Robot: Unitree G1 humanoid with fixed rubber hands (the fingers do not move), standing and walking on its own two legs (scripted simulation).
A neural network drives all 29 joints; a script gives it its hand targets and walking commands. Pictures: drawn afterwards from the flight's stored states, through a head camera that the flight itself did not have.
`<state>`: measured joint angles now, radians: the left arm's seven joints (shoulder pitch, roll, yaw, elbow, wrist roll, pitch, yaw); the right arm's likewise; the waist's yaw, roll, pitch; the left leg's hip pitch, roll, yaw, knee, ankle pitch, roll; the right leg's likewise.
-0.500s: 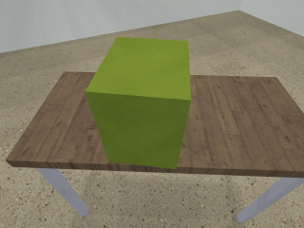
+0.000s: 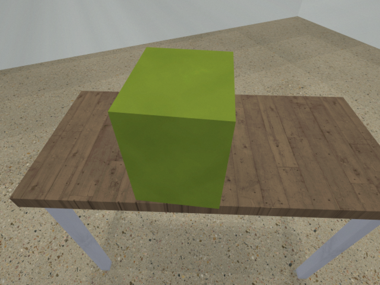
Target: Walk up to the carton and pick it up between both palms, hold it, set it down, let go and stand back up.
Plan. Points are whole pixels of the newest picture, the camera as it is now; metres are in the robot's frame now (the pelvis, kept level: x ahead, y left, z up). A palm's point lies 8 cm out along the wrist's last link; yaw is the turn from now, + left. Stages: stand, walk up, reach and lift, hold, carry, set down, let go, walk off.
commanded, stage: stand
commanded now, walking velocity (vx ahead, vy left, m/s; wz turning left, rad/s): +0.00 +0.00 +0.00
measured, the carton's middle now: (182, 128) +0.46 +0.04 +0.10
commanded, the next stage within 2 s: none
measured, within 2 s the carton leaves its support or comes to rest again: neither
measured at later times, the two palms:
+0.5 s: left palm out of the picture +0.06 +0.28 -0.11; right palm out of the picture +0.07 -0.28 -0.12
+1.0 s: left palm out of the picture +0.07 +0.28 -0.11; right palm out of the picture +0.07 -0.28 -0.12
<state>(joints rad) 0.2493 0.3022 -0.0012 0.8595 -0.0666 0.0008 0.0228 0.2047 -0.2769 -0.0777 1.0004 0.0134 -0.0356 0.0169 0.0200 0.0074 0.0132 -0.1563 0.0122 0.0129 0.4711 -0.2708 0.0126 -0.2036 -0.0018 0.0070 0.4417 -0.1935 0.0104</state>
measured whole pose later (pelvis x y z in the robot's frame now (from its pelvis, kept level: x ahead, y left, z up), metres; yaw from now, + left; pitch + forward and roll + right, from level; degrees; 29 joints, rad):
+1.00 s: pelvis +0.00 +0.00 +0.00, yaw +0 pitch -3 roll +0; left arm 0.24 0.30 0.00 0.88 -0.07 0.00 0.02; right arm 0.18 -0.28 -0.08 1.03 0.01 -0.04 0.02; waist 0.02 0.01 0.01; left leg -0.16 0.01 0.01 0.47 -0.26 0.01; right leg -0.20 0.00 0.01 0.44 -0.19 0.01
